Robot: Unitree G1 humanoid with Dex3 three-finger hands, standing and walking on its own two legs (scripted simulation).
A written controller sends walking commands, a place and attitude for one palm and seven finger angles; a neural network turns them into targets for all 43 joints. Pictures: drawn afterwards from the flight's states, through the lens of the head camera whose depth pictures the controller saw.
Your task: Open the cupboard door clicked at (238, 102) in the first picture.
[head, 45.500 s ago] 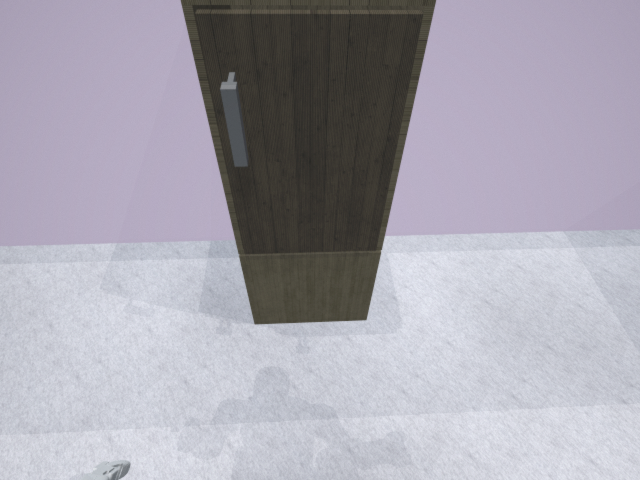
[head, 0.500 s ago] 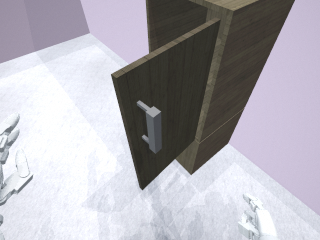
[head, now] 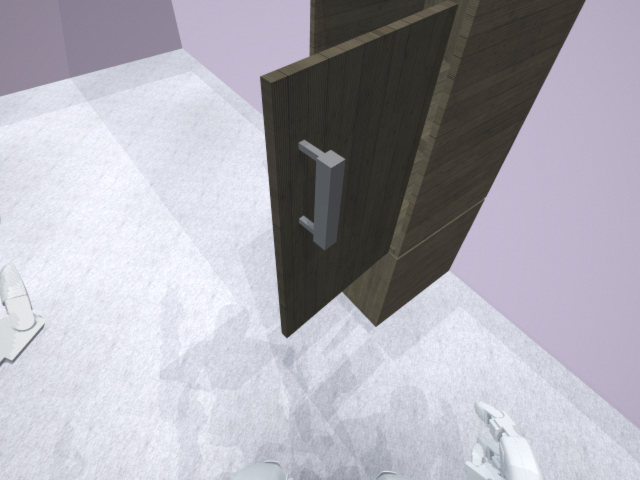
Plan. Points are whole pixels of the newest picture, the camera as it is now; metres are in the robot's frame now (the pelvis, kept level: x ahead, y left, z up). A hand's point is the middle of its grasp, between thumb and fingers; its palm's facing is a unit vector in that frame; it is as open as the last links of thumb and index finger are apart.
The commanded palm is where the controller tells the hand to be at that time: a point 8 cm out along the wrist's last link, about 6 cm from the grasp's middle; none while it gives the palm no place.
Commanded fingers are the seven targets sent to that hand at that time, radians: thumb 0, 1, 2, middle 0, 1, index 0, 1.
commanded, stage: step back with the hand held close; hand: left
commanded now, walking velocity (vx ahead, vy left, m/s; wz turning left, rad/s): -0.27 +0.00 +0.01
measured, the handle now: (316, 196) +0.46 +0.05 +0.10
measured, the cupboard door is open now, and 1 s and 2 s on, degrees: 96 96 96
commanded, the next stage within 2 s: stop stepping back and stand still in 0.38 s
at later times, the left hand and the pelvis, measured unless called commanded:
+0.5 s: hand (10, 406) +0.14 +0.24 +0.18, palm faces +0.31 -0.84 -0.45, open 7.4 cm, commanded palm +0.07 +0.29 +0.20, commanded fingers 0.00 0.90 0.90 -0.20 -0.30 -0.20 -0.30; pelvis -0.10 +0.00 +0.01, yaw -6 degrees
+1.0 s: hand out of the picture +0.06 +0.27 +0.18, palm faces +0.38 -0.82 -0.43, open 7.4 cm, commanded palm -0.01 +0.31 +0.20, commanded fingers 0.00 0.90 0.90 -0.20 -0.30 -0.20 -0.30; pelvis -0.16 +0.02 +0.02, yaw -3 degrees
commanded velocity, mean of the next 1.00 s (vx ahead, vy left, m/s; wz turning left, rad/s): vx -0.11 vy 0.00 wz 0.01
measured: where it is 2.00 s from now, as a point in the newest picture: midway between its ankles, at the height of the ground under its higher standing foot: outside the picture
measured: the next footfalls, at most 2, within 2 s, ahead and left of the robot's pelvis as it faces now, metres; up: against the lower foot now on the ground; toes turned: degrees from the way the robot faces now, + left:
right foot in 0.42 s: -0.17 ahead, -0.11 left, +0.00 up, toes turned -2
left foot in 0.82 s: -0.06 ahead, +0.13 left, +0.00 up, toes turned -2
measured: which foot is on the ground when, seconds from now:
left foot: down 0.00-0.66, up 0.68-0.80, down 0.82-1.00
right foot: down 0.00-0.10, up 0.12-0.40, down 0.42-1.00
